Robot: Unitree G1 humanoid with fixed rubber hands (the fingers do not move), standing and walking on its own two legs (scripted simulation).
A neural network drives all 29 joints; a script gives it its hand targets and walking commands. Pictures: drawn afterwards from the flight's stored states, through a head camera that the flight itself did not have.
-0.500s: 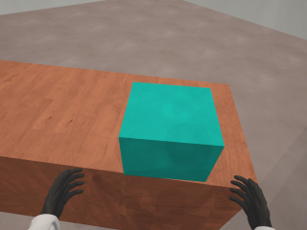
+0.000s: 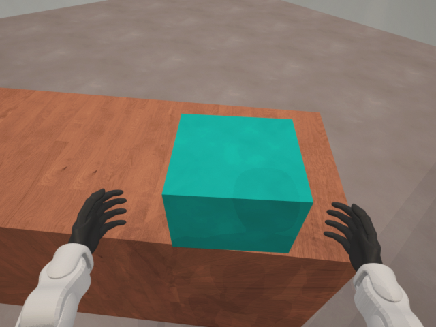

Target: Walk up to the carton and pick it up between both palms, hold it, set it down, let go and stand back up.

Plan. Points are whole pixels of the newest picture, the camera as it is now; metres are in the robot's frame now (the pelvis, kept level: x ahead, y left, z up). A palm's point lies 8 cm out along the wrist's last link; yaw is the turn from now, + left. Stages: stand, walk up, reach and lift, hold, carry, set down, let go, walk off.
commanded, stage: reach and lift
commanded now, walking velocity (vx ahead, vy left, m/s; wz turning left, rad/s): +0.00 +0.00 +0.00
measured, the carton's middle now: (233, 181) +0.43 -0.01 +0.02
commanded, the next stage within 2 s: none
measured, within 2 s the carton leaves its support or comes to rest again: neither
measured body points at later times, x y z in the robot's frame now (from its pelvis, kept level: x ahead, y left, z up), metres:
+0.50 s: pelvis -0.01 -0.01 +0.00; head +0.01 +0.00 +0.45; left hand +0.34 +0.24 +0.11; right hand +0.33 -0.23 +0.09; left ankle -0.05 +0.09 -0.75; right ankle +0.02 -0.13 -0.75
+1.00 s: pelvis -0.02 -0.01 +0.00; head +0.00 +0.00 +0.45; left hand +0.41 +0.23 +0.15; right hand +0.39 -0.23 +0.14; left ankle -0.05 +0.09 -0.75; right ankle +0.02 -0.13 -0.75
